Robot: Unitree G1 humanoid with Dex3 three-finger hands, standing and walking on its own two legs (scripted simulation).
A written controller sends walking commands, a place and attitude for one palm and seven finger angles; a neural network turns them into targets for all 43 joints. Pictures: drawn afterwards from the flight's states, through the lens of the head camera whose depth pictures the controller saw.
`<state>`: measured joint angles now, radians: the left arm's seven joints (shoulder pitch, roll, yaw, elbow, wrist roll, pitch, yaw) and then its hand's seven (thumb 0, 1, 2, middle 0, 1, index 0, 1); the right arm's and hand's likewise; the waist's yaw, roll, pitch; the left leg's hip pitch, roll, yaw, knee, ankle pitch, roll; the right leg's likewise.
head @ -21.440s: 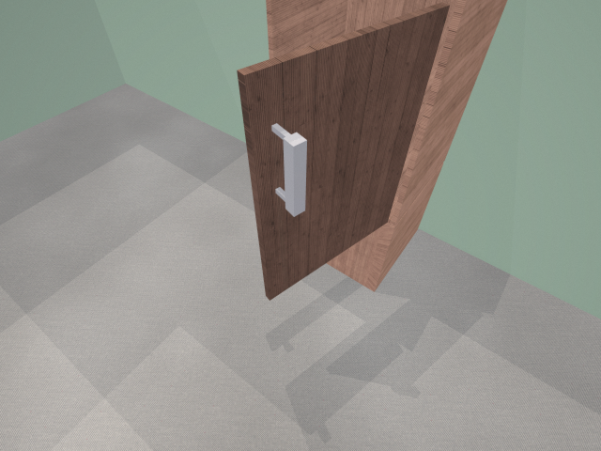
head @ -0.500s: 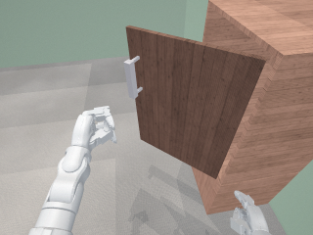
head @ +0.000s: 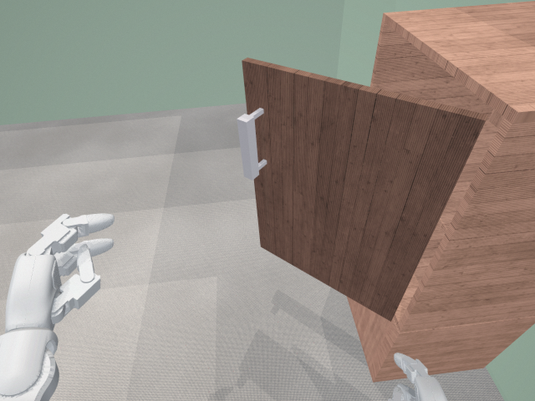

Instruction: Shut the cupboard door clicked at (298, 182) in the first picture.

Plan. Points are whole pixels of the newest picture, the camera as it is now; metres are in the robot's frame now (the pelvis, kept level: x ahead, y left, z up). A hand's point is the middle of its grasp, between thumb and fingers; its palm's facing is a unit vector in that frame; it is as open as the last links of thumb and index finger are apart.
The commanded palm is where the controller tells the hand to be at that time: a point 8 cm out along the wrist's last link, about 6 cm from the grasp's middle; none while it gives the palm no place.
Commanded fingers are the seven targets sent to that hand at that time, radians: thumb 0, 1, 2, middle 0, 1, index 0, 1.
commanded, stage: draw the hand back to the body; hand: left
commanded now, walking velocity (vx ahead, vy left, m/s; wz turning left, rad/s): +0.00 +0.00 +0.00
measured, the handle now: (255, 144) +0.61 +0.10 +0.08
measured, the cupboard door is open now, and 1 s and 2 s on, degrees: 48 48 48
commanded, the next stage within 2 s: step back with the hand held close in 0.48 s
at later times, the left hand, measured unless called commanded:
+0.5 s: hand (63, 295) +0.19 +0.26 +0.15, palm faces +0.45 -0.81 -0.37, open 7.4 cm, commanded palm +0.14 +0.29 +0.17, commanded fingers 0.00 0.90 0.90 -0.20 -0.30 -0.20 -0.30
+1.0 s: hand (52, 297) +0.19 +0.27 +0.15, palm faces +0.35 -0.81 -0.48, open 7.4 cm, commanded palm +0.12 +0.31 +0.17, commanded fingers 0.00 0.90 0.90 -0.20 -0.30 -0.20 -0.30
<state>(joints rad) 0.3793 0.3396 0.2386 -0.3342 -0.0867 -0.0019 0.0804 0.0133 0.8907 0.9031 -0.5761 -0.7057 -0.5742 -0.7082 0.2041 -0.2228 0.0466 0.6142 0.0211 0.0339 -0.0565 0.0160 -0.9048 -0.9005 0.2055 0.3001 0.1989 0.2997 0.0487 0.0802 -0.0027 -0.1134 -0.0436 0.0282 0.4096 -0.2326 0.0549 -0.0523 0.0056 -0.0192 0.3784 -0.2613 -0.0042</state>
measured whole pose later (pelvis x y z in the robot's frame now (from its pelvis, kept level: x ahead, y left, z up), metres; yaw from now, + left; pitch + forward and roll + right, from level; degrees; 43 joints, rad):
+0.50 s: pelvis +0.00 -0.01 +0.00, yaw +0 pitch -4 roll -1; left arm 0.45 0.35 0.33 -0.38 -0.09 -0.04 0.11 0.01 0.89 0.90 -0.21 -0.31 -0.21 -0.31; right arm 0.18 -0.22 0.03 0.62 0.02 -0.06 -0.07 0.02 -0.91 -0.90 0.20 0.30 0.20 0.30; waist 0.06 0.06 -0.01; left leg -0.12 -0.03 0.02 0.42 -0.24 0.05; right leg -0.05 0.02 -0.02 0.38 -0.26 -0.01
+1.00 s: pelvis -0.02 +0.02 -0.01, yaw -2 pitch +1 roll -1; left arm 0.54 0.44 0.39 -0.45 -0.08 -0.12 0.12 0.01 0.89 0.90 -0.21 -0.30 -0.21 -0.30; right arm 0.17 -0.25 -0.02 0.54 0.03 0.08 -0.09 0.02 -0.91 -0.90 0.20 0.30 0.20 0.30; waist 0.01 0.03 -0.02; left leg -0.29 -0.04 0.06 0.51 -0.24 0.08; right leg -0.24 0.01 0.01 0.48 -0.26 0.02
